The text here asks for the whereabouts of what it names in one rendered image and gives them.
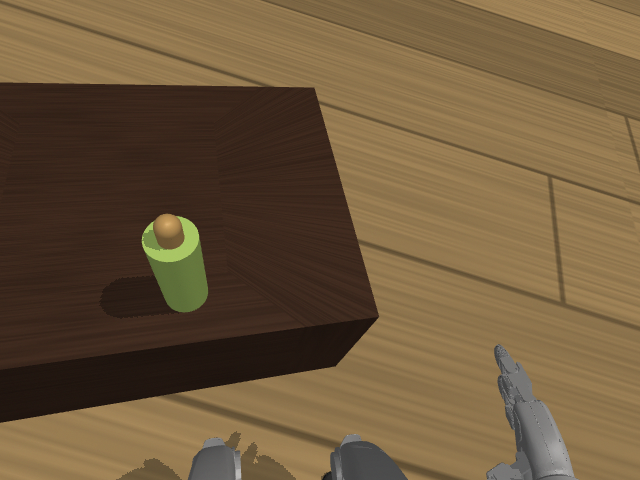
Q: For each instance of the right robot hand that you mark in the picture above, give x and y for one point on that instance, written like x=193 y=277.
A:
x=541 y=450

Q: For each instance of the bottle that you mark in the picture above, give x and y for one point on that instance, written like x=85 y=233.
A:
x=172 y=246

